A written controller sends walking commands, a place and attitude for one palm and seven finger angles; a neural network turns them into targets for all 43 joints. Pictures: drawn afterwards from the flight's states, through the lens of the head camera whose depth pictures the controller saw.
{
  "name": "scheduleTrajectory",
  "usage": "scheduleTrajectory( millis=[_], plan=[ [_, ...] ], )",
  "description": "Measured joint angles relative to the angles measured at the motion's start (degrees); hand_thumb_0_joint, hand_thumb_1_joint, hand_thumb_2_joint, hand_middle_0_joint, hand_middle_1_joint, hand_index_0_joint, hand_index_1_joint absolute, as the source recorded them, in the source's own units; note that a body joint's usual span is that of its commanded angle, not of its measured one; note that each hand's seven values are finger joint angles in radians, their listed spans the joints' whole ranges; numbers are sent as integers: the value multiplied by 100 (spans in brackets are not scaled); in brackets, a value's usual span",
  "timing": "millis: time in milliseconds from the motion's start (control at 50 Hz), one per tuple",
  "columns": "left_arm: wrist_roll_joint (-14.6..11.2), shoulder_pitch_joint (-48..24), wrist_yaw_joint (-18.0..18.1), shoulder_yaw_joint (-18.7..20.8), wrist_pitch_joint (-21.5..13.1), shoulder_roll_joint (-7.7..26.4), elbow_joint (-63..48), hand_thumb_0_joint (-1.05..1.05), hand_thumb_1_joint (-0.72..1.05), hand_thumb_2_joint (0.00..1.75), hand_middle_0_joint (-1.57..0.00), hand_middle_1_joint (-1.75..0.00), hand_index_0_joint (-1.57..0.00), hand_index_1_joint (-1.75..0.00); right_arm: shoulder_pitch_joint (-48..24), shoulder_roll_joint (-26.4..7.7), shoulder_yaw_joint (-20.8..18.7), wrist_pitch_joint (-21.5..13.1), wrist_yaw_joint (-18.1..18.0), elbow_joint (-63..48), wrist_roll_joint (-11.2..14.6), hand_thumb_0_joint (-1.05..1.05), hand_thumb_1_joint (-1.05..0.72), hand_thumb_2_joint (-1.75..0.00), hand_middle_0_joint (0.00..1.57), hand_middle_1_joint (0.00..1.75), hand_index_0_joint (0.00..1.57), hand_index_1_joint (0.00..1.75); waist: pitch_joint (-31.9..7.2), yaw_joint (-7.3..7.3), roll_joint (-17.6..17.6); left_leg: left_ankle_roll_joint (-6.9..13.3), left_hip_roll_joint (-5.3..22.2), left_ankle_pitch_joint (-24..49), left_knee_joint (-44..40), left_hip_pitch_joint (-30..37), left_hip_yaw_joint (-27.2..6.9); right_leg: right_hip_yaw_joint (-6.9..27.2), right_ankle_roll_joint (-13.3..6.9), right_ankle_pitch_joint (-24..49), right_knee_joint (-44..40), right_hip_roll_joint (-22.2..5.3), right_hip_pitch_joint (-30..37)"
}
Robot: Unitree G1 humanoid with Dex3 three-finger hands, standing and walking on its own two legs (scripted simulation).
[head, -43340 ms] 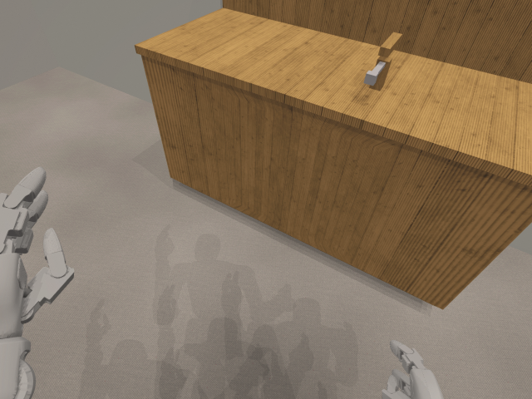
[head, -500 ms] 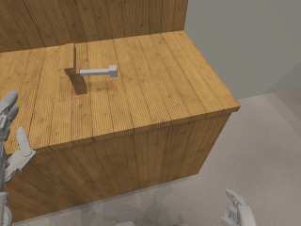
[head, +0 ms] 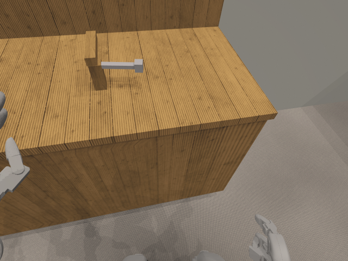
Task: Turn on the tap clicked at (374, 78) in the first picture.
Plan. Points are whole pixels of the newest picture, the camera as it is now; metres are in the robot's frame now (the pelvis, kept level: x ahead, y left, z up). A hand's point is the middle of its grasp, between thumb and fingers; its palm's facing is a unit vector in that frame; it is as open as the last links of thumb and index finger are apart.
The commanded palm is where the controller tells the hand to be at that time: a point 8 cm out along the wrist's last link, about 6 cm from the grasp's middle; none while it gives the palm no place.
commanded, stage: step back with the hand held close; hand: left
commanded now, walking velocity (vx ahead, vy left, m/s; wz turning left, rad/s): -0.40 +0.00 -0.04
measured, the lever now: (138, 65) +0.61 +0.16 +0.08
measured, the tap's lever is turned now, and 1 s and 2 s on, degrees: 80 80 80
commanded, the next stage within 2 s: stop stepping back and stand still in 0.16 s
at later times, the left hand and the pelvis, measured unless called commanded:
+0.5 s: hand out of the picture +0.08 +0.23 +0.17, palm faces +0.39 -0.82 -0.41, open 7.4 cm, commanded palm +0.03 +0.26 +0.19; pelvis -0.13 -0.02 +0.00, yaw +0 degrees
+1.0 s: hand out of the picture +0.03 +0.19 +0.17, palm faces +0.42 -0.80 -0.43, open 7.4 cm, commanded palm -0.02 +0.23 +0.19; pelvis -0.18 -0.05 -0.01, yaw +1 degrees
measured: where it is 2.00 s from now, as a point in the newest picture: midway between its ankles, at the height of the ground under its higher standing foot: outside the picture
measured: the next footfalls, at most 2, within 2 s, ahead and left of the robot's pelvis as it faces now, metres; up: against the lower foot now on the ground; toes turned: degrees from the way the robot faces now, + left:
right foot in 0.12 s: +0.00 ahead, -0.14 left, +0.00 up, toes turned -1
left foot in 0.38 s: -0.10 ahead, +0.08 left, +0.00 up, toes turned +5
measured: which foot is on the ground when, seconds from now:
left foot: down 0.00-0.14, up 0.16-0.36, down 0.38-1.00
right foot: up 0.00-0.10, down 0.12-0.80, up 0.82-0.96, down 0.98-1.00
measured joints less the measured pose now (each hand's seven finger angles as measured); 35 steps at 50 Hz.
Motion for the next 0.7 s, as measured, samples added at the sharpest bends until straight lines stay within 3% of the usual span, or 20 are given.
scheduleTrajectory(
  millis=[60,120,160,200,260,300,380,400,460,520,560,620,700],
  plan=[
    [-24,-176,8,-118,94,-219,73,1,89,90,-21,-30,-21,-30,1,64,120,-82,87,72,-4,1,-90,-90,20,30,20,30,-53,102,89,-72,146,244,-291,47,48,-62,-3,87,-817,-37,595],
    [-25,-283,-70,-285,162,-309,86,1,90,90,-21,-30,-20,-30,-93,79,247,-68,138,24,-16,1,-90,-90,20,30,20,30,-80,105,162,-172,241,385,-273,-130,68,-43,-25,824,-2131,-103,1243],
    [-25,-327,-167,-442,123,-401,109,1,90,90,-21,-30,-20,-30,-260,11,262,10,151,40,9,1,-90,-90,20,30,21,30,6,68,391,-194,368,-61,115,-375,-80,-107,-119,1069,-2334,87,1212],
    [-47,-216,-252,-567,110,-356,41,1,90,90,-21,-30,-20,-30,-308,9,206,112,146,47,60,1,-90,-90,20,30,21,30,-39,-3,288,-225,88,-919,1243,-739,-200,-69,-188,1149,-2380,17,1058],
    [-48,206,-297,-501,29,-208,-111,1,89,90,-21,-30,-21,-30,-291,3,163,258,72,-66,78,1,-90,-90,20,30,21,30,-137,-156,32,-257,-189,-1345,2186,-817,-33,56,-195,1363,-2529,-139,894],
    [-33,390,-276,-395,-10,-94,-153,1,89,90,-22,-30,-21,-31,-245,-38,127,305,11,-159,82,1,-90,-90,20,30,21,30,-184,-243,-86,-218,-217,-1398,1816,-507,101,97,-173,1495,-2574,-206,782],
    [-46,489,-163,-260,9,23,-125,1,89,90,-22,-30,-21,-31,30,-338,2,272,-74,-396,148,1,-90,-90,20,30,20,30,-301,-398,49,13,-20,-632,-170,613,95,-95,-90,1491,-2268,-175,495],
    [-63,415,-137,-237,31,71,-80,1,89,90,-22,-30,-21,-31,70,-364,-66,230,-109,-369,174,1,-90,-90,20,30,20,30,-257,-416,-1,11,-71,-586,-287,654,71,-124,-67,1425,-2084,-241,422],
    [-69,293,-82,-160,181,69,114,1,89,90,-22,-30,-21,-31,213,-341,-110,125,-124,-214,195,1,-90,-90,20,30,20,30,-144,-282,-193,15,-206,-436,-221,738,133,-30,-28,464,-1239,-256,312],
    [-29,185,-38,-201,252,-86,261,1,89,90,-21,-30,-21,-31,440,-314,-73,-42,-51,-50,203,1,-91,-90,20,30,20,29,-206,-254,-81,10,-187,-266,-325,816,7,-158,-21,212,-973,-165,515],
    [0,138,-39,-256,241,-184,362,1,89,90,-21,-30,-21,-30,565,-296,5,-42,3,33,206,1,-90,-90,20,30,20,30,-298,-211,3,19,-140,-343,-222,764,-28,-286,-43,240,-1503,-126,909],
    [62,-79,-99,-392,258,-362,522,1,90,90,-21,-30,-20,-30,532,-294,73,71,39,150,150,1,-90,-90,20,30,20,30,-285,-133,219,84,-26,-1118,407,468,-98,-403,-337,914,-1974,3,1098],
    [13,-282,-206,-533,301,-458,575,1,89,90,-21,-30,-20,-30,309,-195,139,170,83,456,124,2,-90,-90,20,30,20,30,-315,-90,104,112,-124,-1291,2193,-97,10,-371,-518,1221,-1914,-58,932]
  ],
)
